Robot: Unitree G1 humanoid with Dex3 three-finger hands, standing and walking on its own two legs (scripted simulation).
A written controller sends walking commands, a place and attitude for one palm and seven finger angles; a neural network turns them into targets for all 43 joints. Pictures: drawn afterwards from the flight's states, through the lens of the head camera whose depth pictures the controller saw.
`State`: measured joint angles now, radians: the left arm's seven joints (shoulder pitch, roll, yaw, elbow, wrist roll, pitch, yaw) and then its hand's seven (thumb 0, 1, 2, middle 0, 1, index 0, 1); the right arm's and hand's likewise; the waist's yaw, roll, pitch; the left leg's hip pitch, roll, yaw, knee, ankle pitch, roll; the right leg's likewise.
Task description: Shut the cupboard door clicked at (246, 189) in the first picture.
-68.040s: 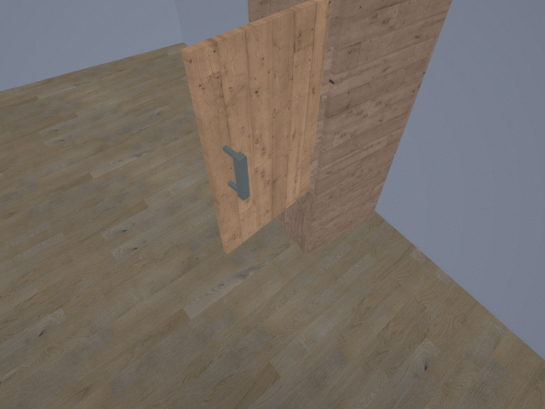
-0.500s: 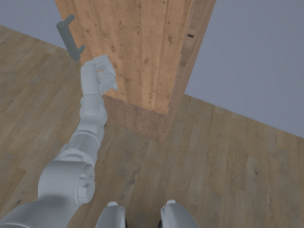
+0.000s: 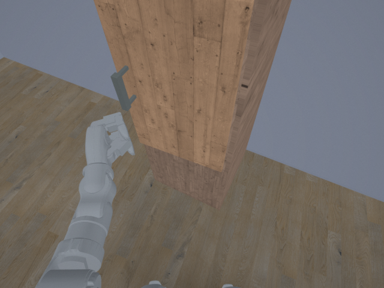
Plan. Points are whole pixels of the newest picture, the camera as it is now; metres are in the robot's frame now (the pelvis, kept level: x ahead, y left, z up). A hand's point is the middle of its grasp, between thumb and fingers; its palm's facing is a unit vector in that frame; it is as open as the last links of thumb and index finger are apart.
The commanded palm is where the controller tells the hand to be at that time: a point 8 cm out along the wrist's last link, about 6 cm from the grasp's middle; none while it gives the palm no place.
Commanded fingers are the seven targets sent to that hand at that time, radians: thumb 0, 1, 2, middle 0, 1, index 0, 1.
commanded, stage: draw the hand back to the body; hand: left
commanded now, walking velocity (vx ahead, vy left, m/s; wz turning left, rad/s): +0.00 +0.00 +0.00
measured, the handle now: (125, 88) +0.64 +0.18 +0.02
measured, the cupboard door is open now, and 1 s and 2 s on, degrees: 3 3 3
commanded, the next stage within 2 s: step back with the hand held close in 1.20 s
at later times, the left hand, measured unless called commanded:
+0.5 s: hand (45, 182) +0.27 +0.22 +0.15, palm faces +0.26 -0.93 -0.27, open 3.8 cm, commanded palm +0.23 +0.27 +0.17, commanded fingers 0.00 0.90 0.90 -0.61 -0.75 -0.61 -0.75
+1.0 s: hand out of the picture +0.19 +0.29 +0.20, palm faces +0.52 -0.75 -0.41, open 7.2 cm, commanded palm +0.15 +0.31 +0.22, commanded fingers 0.00 0.90 0.90 -0.20 -0.30 -0.20 -0.30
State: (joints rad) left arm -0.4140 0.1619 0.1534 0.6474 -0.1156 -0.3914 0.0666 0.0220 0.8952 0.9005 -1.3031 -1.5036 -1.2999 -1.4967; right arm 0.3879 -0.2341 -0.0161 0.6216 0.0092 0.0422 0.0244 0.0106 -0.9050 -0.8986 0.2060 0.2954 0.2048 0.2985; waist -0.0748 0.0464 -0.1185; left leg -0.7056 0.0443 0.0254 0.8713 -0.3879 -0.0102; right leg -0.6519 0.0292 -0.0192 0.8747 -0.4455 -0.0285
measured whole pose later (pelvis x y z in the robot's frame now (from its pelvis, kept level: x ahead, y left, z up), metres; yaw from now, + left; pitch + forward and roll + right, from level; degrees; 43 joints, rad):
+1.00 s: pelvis +0.02 +0.01 +0.05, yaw +2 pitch -3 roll +0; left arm 0.46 0.34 0.36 -0.34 -0.07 -0.07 0.10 0.02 0.89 0.90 -0.26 -0.36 -0.26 -0.36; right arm 0.20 -0.24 0.01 0.63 0.01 -0.07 -0.08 0.02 -0.90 -0.90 0.21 0.30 0.20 0.30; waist 0.07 0.08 -0.01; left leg -0.15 0.00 0.01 0.44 -0.23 0.00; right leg -0.07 0.00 -0.04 0.43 -0.30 -0.01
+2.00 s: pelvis -0.06 +0.04 +0.03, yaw +2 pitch +0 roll -2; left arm 0.54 0.41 0.43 -0.45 -0.04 -0.20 0.14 0.02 0.88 0.90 -0.21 -0.31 -0.21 -0.30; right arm 0.22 -0.22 0.01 0.55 0.01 -0.02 -0.09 0.01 -0.90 -0.90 0.21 0.30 0.21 0.30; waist 0.00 0.03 0.00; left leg -0.41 -0.01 0.02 0.58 -0.18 0.05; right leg -0.33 -0.01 -0.03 0.56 -0.23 0.03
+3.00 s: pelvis -0.20 +0.07 +0.03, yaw +2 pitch +1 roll -5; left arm 0.55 0.48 0.47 -0.56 -0.09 -0.27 0.14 0.02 0.89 0.90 -0.21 -0.31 -0.21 -0.30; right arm 0.18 -0.17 0.00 0.62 -0.02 -0.10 -0.05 0.01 -0.90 -0.90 0.21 0.30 0.21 0.30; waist -0.01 0.00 -0.01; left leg -0.58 0.04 0.07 0.43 -0.07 0.00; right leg -0.23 0.07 -0.03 0.52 -0.36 -0.04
